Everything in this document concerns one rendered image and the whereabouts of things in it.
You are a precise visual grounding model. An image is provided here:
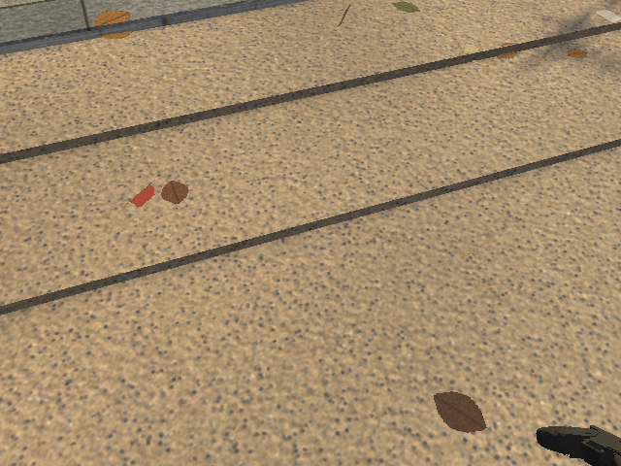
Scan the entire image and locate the right robot hand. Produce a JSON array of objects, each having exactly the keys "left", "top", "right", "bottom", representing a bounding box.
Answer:
[{"left": 536, "top": 425, "right": 621, "bottom": 466}]

